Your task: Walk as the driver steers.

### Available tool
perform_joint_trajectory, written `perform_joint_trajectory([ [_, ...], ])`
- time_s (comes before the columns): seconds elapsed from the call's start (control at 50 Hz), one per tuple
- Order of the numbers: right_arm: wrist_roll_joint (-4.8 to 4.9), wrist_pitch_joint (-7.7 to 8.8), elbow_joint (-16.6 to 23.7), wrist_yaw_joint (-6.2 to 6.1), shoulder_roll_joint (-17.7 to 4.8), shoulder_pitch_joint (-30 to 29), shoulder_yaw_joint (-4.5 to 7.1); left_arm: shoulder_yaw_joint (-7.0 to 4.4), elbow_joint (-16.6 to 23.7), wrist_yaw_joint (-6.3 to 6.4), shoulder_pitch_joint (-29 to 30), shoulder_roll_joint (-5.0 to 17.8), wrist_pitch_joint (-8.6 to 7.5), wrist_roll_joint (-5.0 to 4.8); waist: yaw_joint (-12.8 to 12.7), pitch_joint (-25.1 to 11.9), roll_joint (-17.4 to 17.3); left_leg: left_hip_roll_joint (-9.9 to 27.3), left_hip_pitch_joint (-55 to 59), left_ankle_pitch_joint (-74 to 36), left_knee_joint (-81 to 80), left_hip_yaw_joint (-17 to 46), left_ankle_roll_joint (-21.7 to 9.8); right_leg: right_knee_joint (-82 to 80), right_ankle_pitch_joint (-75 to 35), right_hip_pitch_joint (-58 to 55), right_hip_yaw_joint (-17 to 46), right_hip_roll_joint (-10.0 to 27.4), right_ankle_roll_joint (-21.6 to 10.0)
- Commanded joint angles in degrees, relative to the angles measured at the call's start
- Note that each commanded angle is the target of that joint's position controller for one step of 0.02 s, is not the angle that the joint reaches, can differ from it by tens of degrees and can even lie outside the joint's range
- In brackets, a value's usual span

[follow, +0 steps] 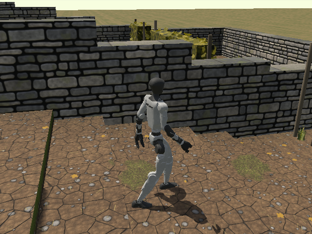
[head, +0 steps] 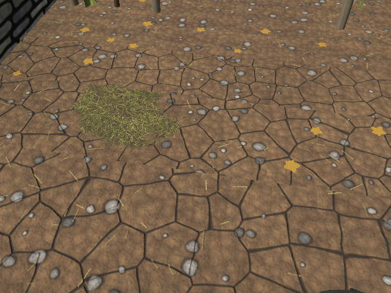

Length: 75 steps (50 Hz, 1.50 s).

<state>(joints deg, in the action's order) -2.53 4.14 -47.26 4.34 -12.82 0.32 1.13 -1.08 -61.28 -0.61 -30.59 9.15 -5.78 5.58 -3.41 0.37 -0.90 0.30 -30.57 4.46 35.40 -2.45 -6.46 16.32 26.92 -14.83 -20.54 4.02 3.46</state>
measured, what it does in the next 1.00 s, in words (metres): goes down: right foot, then left foot 0.18 m lower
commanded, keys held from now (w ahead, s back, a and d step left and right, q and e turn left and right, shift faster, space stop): w+q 0.24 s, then w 0.28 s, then w+e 0.48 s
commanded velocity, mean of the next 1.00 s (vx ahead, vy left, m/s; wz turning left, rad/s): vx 0.50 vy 0.00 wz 0.11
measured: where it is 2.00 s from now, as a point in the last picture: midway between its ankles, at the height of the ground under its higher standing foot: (218, 176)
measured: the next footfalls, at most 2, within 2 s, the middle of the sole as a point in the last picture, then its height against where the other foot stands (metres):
right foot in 0.40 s outside the picture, level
left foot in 0.80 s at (143, 290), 0.18 m lower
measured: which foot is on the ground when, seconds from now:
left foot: down 0.00-0.40, up 0.42-0.78, down 0.80-1.00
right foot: down 0.00-0.04, up 0.06-0.38, down 0.40-0.82, up 0.84-1.00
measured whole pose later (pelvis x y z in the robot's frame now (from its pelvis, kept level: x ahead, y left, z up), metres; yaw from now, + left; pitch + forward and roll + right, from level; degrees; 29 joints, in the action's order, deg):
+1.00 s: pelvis +0.57 +0.17 -0.15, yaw +3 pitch +0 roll +2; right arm -4.7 5.1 -54.1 2.1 -11.3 23.1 0.4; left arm -0.5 -56.5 -3.3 -20.8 12.7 -5.1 3.9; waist -2.3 1.2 2.9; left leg -0.2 -8.8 16.7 25.7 -12.8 -2.6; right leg 71.8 9.5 38.2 3.2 5.4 -3.9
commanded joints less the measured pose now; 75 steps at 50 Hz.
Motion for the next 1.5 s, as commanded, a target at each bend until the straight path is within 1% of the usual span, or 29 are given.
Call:
perform_joint_trajectory([
  [0.02,0.92,2.24,-2.6,-2.56,-10.0,17.3,4.57,-2.4,2.4,-0.22,-1.1,11.4,-0.23,1.44,10.5,-3.3,6.2,-5.6,30.4,-7.4,5.6,-1.7,-4.5,25.8,-73.3,22.1,2.1,11.5,-8.1],
  [0.04,0.71,2.2,-7.1,-3.47,-12.5,32.7,5.39,0.05,5.1,-1.9,-2.5,4.9,-0.94,2.76,13.8,-16.2,-4.7,4.5,61.2,-4.3,1.8,20.3,-14.3,44.1,-34.9,47.5,6.1,4.3,-1.8],
  [0.06,-1.3,1.64,-11.4,-3.33,-12.8,43.4,5.18,-0.86,6.9,-4.89,6.2,8.4,-0.89,-0.5,17.9,-18.5,-2.0,12.7,65.9,-2.6,-12.6,39.0,-17.2,60.8,6.2,57.0,13.4,-5.3,-2.3],
  [0.1,-0.52,4.38,-10.8,-2.89,-11.8,29.4,5.98,-0.99,11.9,-3.37,20.2,8.4,-1.32,-1.96,14.9,2.1,0.8,10.8,42.3,9.3,-17.2,31.8,-11.5,59.2,0.7,64.0,25.0,0.9,-6.0],
  [0.16,1.07,5.1,-8.8,-1.2,-1.1,17.7,1.56,0.18,12.6,0.88,13.6,2.4,0.23,-0.02,3.4,3.2,-0.9,8.7,13.5,5.6,-21.9,27.0,-12.8,51.6,-2.0,43.8,26.4,3.7,-6.6],
  [0.26,-0.31,5.16,-6.6,0.34,-7.7,16.5,2.78,1.43,18.0,1.48,20.9,2.8,1.38,-1.3,3.0,2.3,-2.5,-0.4,-5.9,3.7,-23.0,15.3,-8.2,32.2,-16.9,26.5,17.7,-2.2,-2.3],
  [0.34,-3.15,5.24,-5.3,0.34,-6.8,20.7,2.97,0.36,15.3,-0.81,8.7,7.4,0.68,1.07,0.0,2.2,-0.2,0.3,-5.0,-4.2,-6.3,17.7,-7.7,41.2,-23.1,24.0,17.7,-2.4,-1.3],
  [0.4,-2.14,6.57,0.2,2.46,-10.3,8.7,5.17,-2.88,5.2,0.42,-25.4,11.7,-0.79,-0.51,-17.1,-1.0,9.4,-5.8,-14.1,-15.2,38.6,19.1,-7.3,27.1,-8.3,1.7,19.2,-4.9,-7.4],
  [0.42,-2.32,6.72,-1.4,3.58,1.0,18.1,2.63,-1.38,6.1,-0.48,-19.8,12.3,-1.54,-0.97,-7.8,-3.5,13.6,-13.8,-23.0,25.7,58.2,15.4,-3.1,18.4,-33.7,0.7,45.0,10.0,-23.5],
  [0.46,-1.09,3.5,1.4,0.72,-0.6,23.0,2.72,-0.97,11.3,-3.52,2.8,11.6,-3.0,-0.63,2.6,6.5,5.6,-6.2,-41.1,23.3,66.1,21.8,1.6,11.1,-33.8,15.1,70.4,25.9,-35.7],
  [0.48,-2.67,1.52,1.5,-1.21,-4.5,18.5,2.82,1.35,12.8,-3.54,10.9,3.1,-2.61,-1.22,3.0,3.9,-4.9,-1.9,-42.7,14.7,60.2,23.0,3.7,9.9,-20.6,19.8,65.6,22.7,-31.9],
  [0.52,-4.1,-0.43,1.0,-3.43,-1.7,19.7,0.79,3.17,13.5,-2.09,18.2,-0.6,-1.66,-0.57,7.0,0.5,-2.4,2.8,-30.5,8.4,45.4,18.2,7.9,11.9,-20.9,33.1,49.4,12.6,-26.3],
  [0.56,-5.01,0.67,1.1,-2.44,2.2,18.6,-1.47,2.91,10.1,0.28,10.5,0.9,-2.46,-1.4,5.8,0.5,1.2,4.7,-14.6,-0.4,39.1,7.9,9.1,14.3,-15.5,46.8,36.2,3.1,-21.4],
  [0.58,0.73,-1.87,4.2,-2.7,-1.8,8.2,1.24,-1.98,5.3,0.27,0.7,15.8,-1.79,-6.77,4.5,3.8,0.4,-0.1,-5.1,-0.6,35.4,-0.6,6.2,6.8,-27.5,47.8,39.1,8.2,-18.5],
  [0.6,-5.02,0.91,4.0,-0.86,1.1,8.8,-2.8,3.48,6.0,1.46,0.3,-0.4,-3.57,-1.05,-0.3,4.8,0.5,8.9,-18.9,-19.4,25.4,11.9,8.8,22.1,-4.2,40.1,33.6,-0.5,-16.0],
  [0.64,-5.27,1.32,4.9,-0.35,0.1,0.2,-3.08,3.48,4.9,3.18,-8.7,-0.1,-3.82,-2.34,-6.9,3.7,1.7,6.8,-18.8,-36.4,-1.1,4.2,8.7,28.8,2.1,31.7,29.4,-4.2,-14.9],
  [0.7,-2.08,-1.24,7.6,0.82,-1.6,-1.1,-3.17,1.68,6.0,-2.05,-6.1,11.1,-2.93,-2.15,-1.8,6.2,4.1,2.8,18.1,-33.5,1.7,-1.6,9.6,22.4,11.1,59.6,32.7,-1.5,-17.0],
  [0.76,-3.94,-2.19,5.3,0.07,-6.4,3.0,-1.8,1.32,3.5,-1.89,-7.3,10.8,-1.24,-4.98,-0.2,9.6,0.9,6.1,16.8,-28.7,-20.6,2.3,7.8,34.0,11.5,38.6,39.0,-1.1,-15.3],
  [0.8,-3.39,-1.04,-1.8,-1.75,-10.5,25.1,1.02,1.55,-0.2,-4.0,-9.0,11.4,1.37,-1.35,8.4,4.0,-1.1,10.3,40.4,-35.8,-23.0,0.3,2.7,55.2,-1.4,41.4,37.5,-1.7,-9.8],
  [0.82,-3.32,-0.52,-5.0,-0.55,-12.1,37.4,2.46,3.49,-4.8,-5.67,-24.1,-0.6,1.25,-0.13,6.0,-16.4,-12.0,19.2,72.1,-62.0,6.4,6.3,-10.8,79.2,9.6,55.2,30.8,-7.4,-5.2],
  [0.84,-3.76,-0.42,-6.1,0.79,-11.2,40.8,2.51,3.48,-1.2,-6.27,-19.4,0.3,1.28,-1.71,8.6,-22.5,-10.5,24.6,76.3,-60.1,8.7,10.7,-14.1,93.3,17.4,65.5,27.3,-7.1,-4.9],
  [0.88,-2.81,-1.73,-4.8,0.21,-13.1,32.1,3.07,1.87,6.8,-5.49,-1.5,3.7,0.06,-3.01,8.8,-8.3,-6.6,26.1,54.2,-14.5,-6.9,18.5,-12.0,98.5,8.5,80.1,24.1,-4.1,-5.5],
  [0.9,-2.54,-0.57,-0.9,-0.2,-5.7,22.7,0.69,0.74,8.8,-3.33,5.1,6.2,-1.11,-2.64,6.5,-2.2,-0.6,25.5,38.2,0.3,-15.0,16.8,-11.4,81.7,-7.3,75.3,28.0,-0.2,-6.8],
  [0.96,-2.2,2.69,-1.8,-2.45,1.8,20.8,-1.49,1.07,7.1,-2.2,6.1,1.7,-0.32,-1.58,0.7,5.4,-1.3,22.5,15.5,-14.7,-26.1,6.7,-11.6,53.2,-22.4,56.0,28.2,5.5,-7.8],
  [1.32,-3.19,1.1,-11.9,-4.24,-10.4,31.5,3.58,-3.37,15.3,-2.69,25.2,10.8,0.23,-3.73,-0.5,3.7,-5.8,18.1,38.1,-57.7,-6.2,-17.1,-0.7,16.8,-23.5,34.7,13.3,-9.6,-10.9],
  [1.36,-6.08,2.06,-9.2,-1.5,-1.5,32.2,0.29,-5.89,6.9,-0.16,-1.7,16.4,-0.7,-3.21,-6.6,-15.4,5.8,8.4,-2.5,-10.5,25.7,-12.3,8.5,21.1,-27.7,-16.9,37.1,-0.6,-23.7],
  [1.38,-2.54,2.16,-6.9,1.49,-4.7,23.6,1.05,-5.59,2.7,-0.14,-12.4,16.7,-0.19,-1.64,-10.8,-18.7,3.6,-1.2,-11.8,28.5,40.7,-4.6,7.9,6.2,-24.1,-22.1,55.8,8.1,-26.4],
  [1.4,-0.64,2.55,-3.0,1.46,-3.2,12.6,0.73,-6.85,1.8,-0.22,-7.4,17.7,-1.89,-1.28,-11.2,-5.3,0.4,1.0,-21.3,26.3,40.1,5.0,4.8,2.2,-15.7,-13.3,54.1,8.1,-21.8],
  [1.5,-3.02,0.86,-0.8,-4.53,0.8,15.0,-0.04,-1.34,6.2,-3.23,13.6,3.9,-3.59,-4.15,4.1,3.5,1.8,7.0,3.3,19.1,30.5,7.9,4.3,-5.7,-16.4,34.6,44.7,4.6,-22.4],
])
